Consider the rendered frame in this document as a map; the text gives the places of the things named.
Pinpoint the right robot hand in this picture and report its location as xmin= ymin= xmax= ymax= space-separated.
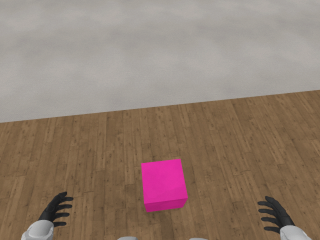
xmin=257 ymin=196 xmax=295 ymax=234

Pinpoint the carton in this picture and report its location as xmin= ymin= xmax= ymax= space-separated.
xmin=141 ymin=159 xmax=188 ymax=212

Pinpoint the left robot hand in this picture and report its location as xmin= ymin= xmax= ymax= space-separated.
xmin=38 ymin=191 xmax=74 ymax=228

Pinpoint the robot left forearm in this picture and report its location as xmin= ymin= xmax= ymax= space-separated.
xmin=21 ymin=220 xmax=54 ymax=240

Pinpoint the robot right forearm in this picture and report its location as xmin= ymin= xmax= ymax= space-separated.
xmin=280 ymin=225 xmax=312 ymax=240

